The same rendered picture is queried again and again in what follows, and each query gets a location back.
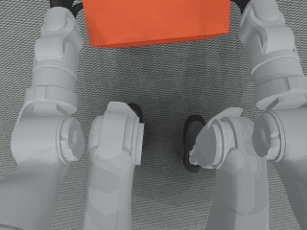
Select left robot upper arm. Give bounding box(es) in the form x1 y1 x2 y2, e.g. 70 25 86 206
0 115 85 230

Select left robot foot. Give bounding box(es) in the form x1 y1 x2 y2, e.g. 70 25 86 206
128 103 143 124

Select robot left forearm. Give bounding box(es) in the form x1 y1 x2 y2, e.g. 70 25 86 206
11 7 84 159

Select robot right forearm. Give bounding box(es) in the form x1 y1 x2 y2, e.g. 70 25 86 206
238 0 307 111

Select right robot thigh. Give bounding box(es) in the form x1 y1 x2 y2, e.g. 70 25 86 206
203 116 270 230

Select carton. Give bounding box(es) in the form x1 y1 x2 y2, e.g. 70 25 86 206
82 0 230 49

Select right robot upper arm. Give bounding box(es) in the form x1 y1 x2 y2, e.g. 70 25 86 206
251 107 307 230

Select robot left hand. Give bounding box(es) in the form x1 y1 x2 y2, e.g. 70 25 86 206
49 0 83 19

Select robot right hand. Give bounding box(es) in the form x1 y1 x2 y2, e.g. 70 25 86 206
230 0 250 14

